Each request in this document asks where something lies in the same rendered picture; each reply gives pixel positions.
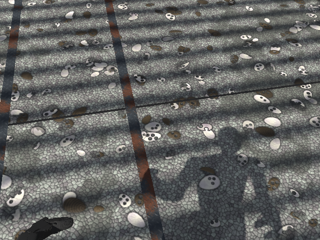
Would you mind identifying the robot left hand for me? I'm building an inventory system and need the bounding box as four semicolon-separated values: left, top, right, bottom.
15;217;74;240

